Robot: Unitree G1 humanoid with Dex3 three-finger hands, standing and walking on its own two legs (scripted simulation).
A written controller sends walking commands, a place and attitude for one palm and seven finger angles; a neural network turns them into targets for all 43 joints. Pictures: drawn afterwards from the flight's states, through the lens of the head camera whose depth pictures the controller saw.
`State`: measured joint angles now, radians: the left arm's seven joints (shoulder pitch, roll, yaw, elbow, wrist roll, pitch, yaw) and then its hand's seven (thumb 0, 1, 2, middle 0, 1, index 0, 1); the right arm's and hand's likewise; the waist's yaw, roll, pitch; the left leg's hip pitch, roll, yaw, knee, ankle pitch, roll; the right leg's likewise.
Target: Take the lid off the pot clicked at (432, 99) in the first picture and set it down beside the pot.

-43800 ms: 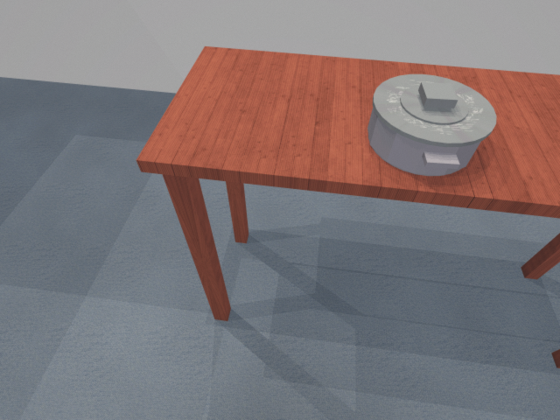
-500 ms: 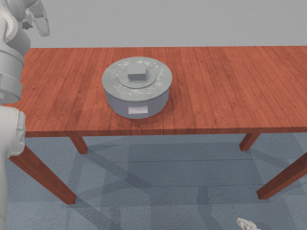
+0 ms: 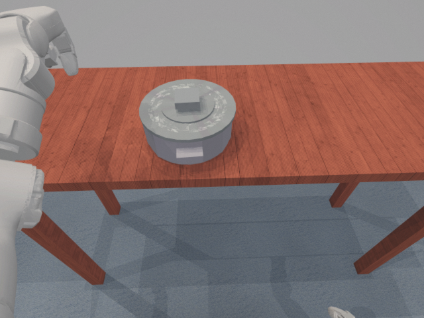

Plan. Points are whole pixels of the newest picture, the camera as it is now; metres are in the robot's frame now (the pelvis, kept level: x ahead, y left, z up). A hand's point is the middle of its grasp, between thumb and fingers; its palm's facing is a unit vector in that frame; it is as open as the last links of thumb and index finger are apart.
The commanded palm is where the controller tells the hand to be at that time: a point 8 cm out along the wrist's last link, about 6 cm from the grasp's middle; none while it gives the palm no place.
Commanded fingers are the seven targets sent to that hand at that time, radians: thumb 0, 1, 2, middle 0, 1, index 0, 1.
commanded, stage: lower the lid onto the table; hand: left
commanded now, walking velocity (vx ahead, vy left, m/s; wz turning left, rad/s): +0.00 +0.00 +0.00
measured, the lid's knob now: (187, 98) +0.52 +0.05 +0.14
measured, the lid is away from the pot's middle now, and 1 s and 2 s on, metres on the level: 0.00 0.00 0.00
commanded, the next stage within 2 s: none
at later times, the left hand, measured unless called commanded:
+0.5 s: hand (60, 85) +0.45 +0.26 +0.22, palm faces -0.24 -0.09 -0.97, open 3.1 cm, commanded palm +0.43 +0.26 +0.28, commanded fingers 0.00 0.97 0.67 -1.02 -1.19 -1.28 -1.13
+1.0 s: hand (69, 102) +0.46 +0.26 +0.19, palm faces -0.31 -0.12 -0.94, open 3.1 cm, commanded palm +0.44 +0.27 +0.25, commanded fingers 0.00 0.97 0.67 -1.02 -1.19 -1.28 -1.13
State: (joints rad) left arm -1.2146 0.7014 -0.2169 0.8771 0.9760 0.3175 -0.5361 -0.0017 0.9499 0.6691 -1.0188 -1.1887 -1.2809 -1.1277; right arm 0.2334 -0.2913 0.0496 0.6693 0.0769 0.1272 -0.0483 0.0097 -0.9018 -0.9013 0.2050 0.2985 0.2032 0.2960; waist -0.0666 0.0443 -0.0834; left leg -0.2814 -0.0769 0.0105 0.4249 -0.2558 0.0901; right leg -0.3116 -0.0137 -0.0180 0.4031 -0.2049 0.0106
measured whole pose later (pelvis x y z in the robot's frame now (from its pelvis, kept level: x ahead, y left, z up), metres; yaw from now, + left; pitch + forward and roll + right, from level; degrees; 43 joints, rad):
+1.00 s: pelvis +0.00 +0.00 +0.00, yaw +0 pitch +7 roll -1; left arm -1.09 0.68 -0.17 0.94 0.94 0.20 -0.50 0.00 0.95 0.67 -1.02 -1.19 -1.28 -1.13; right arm 0.24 -0.29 0.04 0.66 0.07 0.14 -0.06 0.01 -0.90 -0.90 0.21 0.30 0.20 0.30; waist -0.09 0.04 -0.08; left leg -0.31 -0.07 0.02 0.46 -0.27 0.09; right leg -0.33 -0.01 -0.01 0.41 -0.21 0.01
